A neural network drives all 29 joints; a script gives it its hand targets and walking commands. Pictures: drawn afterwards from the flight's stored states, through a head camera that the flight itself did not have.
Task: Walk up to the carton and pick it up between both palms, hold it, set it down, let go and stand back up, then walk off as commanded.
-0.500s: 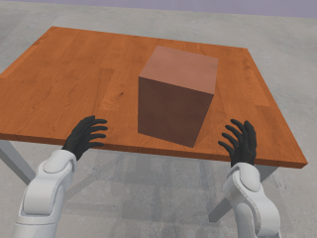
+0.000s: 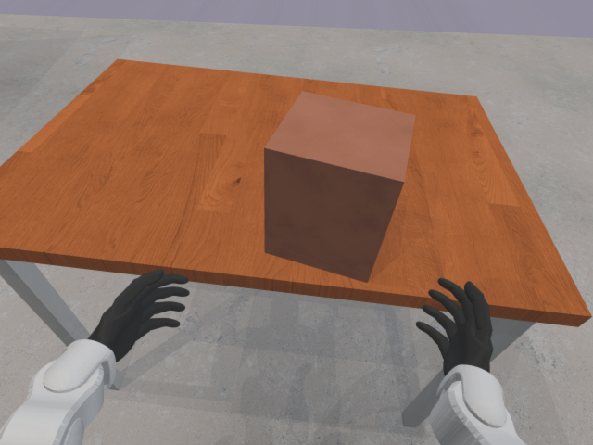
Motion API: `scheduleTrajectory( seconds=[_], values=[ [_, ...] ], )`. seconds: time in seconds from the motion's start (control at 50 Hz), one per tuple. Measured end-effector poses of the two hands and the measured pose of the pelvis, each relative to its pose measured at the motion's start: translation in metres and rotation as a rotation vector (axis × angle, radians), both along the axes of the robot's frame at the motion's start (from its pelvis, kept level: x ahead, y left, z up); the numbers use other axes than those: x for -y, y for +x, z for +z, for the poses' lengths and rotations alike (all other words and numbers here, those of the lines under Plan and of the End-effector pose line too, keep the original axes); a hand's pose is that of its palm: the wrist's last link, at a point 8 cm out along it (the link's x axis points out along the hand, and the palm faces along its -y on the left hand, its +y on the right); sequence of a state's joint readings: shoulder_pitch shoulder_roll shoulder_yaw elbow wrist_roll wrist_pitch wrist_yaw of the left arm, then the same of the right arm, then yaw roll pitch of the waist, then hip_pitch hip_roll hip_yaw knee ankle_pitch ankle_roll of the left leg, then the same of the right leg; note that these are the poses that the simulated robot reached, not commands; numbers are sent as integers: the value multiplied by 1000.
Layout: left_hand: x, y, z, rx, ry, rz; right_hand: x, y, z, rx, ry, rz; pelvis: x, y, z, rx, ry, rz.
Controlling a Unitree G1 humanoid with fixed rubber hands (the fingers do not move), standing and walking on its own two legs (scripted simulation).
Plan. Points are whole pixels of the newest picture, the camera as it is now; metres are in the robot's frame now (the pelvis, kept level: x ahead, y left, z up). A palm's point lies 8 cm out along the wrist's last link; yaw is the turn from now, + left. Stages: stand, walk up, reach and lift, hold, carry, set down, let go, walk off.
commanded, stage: set down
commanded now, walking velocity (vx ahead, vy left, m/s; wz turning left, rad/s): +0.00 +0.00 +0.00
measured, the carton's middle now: (335, 188) +0.46 -0.02 +0.11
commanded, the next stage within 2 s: none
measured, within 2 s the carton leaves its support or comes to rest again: neither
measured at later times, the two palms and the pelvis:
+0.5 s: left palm (131, 345) +0.21 +0.22 +0.06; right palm (479, 375) +0.19 -0.18 +0.07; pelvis +0.01 -0.02 +0.00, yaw -1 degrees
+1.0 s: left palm (130, 346) +0.22 +0.24 +0.03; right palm (452, 372) +0.22 -0.18 +0.02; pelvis +0.04 -0.01 +0.00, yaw -1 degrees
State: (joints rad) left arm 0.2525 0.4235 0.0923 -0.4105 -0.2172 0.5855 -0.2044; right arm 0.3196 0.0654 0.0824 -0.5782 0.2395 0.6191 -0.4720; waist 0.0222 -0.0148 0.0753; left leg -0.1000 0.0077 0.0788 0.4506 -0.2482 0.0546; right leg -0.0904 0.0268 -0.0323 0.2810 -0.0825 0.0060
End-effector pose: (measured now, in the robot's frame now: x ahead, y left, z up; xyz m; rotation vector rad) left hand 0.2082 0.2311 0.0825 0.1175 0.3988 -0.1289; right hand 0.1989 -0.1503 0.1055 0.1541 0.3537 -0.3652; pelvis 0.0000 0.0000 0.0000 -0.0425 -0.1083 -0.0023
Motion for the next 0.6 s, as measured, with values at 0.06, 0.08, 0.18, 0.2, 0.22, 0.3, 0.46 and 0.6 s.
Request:
scheduleTrajectory(
  seconds=[0.06,0.08,0.18,0.2,0.22,0.3,0.46,0.6],
  values=[
    [1,-6,-2,-20,10,5,3,-5,-8,-31,4,9,2,1,0,-1,0,-1],
    [2,-7,-3,-25,14,6,5,-5,-9,-32,0,12,3,1,0,-1,0,-2],
    [9,-7,3,1,22,-1,12,-3,-8,-17,6,36,9,2,0,-2,2,-5],
    [11,-6,4,6,26,-2,14,-2,-9,-17,8,41,10,2,0,-2,2,-6],
    [12,-5,4,7,28,-3,16,-2,-10,-20,7,45,12,3,0,-3,2,-6],
    [17,-4,-2,-29,25,-11,25,-4,-16,-48,0,38,18,6,1,-6,4,-9],
    [16,-1,-11,-55,19,4,30,-6,-27,-88,-12,48,22,12,1,-14,4,-11],
    [-1,-3,-29,-104,12,72,22,4,-32,-99,-25,84,19,18,1,-23,0,-11]
  ],
)
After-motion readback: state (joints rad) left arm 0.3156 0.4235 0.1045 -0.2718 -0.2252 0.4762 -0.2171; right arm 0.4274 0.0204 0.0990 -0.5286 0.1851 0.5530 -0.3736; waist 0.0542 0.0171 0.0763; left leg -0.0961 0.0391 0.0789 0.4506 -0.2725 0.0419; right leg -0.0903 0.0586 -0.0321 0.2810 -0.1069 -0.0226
